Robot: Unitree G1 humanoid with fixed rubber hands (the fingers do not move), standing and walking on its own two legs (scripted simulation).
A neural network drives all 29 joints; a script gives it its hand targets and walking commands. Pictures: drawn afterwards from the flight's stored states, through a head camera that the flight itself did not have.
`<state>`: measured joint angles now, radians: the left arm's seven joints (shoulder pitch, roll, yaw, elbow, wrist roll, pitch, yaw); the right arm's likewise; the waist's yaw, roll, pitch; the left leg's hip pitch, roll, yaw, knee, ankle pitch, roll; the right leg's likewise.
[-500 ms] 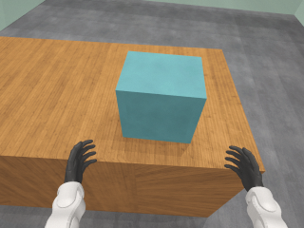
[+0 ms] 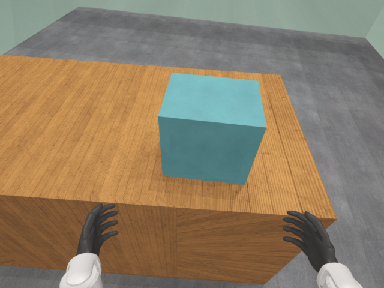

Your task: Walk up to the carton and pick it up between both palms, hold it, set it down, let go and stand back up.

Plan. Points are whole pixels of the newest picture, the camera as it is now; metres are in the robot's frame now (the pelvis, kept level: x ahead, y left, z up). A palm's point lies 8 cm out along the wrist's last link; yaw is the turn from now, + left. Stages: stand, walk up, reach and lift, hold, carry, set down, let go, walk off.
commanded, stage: set down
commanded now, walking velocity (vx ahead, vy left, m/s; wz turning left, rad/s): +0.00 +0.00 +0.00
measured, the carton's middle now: (209, 129) +0.52 +0.00 +0.03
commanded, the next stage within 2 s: let go in 1.56 s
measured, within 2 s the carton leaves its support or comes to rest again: neither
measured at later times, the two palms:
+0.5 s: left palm (97, 260) +0.18 +0.21 -0.03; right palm (317, 257) +0.21 -0.23 -0.01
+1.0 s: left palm (96, 264) +0.17 +0.22 -0.06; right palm (309, 277) +0.18 -0.22 -0.04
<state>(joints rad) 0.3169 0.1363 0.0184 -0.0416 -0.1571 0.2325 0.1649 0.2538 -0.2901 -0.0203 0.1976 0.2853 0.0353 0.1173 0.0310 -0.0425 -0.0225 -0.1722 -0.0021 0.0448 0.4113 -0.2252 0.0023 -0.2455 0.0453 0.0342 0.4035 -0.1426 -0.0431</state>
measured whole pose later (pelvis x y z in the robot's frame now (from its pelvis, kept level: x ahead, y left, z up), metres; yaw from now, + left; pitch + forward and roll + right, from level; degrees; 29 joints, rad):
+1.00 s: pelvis +0.02 +0.00 +0.00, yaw +0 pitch +0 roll +0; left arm 0.29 0.17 0.00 0.26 -0.11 0.14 0.11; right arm 0.30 -0.19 -0.02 0.37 0.10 -0.07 0.07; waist 0.03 -0.04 0.04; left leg -0.16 0.01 0.04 0.41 -0.25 0.00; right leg -0.24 0.05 0.03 0.40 -0.16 -0.04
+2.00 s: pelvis +0.03 +0.00 +0.00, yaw +0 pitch +1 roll +0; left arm 0.19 0.20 0.00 0.50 -0.05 0.14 0.05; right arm 0.27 -0.15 -0.02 0.62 -0.01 -0.19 0.02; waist 0.03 -0.04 0.06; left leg -0.16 0.01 0.04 0.41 -0.26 0.00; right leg -0.24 0.05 0.03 0.40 -0.18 -0.04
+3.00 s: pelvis +0.03 +0.00 +0.00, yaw +0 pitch +1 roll +0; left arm 0.17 0.35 0.00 0.98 0.00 -0.03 0.00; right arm 0.26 -0.34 -0.02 0.75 -0.03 -0.02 0.01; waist 0.03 0.00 0.00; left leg -0.16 0.00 0.04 0.41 -0.27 0.01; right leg -0.24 0.05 0.03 0.42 -0.19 -0.03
